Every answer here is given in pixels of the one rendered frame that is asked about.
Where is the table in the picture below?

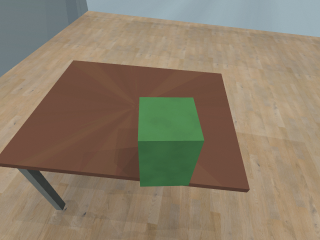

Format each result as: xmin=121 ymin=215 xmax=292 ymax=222
xmin=0 ymin=60 xmax=250 ymax=211

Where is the carton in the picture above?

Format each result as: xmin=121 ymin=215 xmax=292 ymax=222
xmin=138 ymin=97 xmax=205 ymax=187

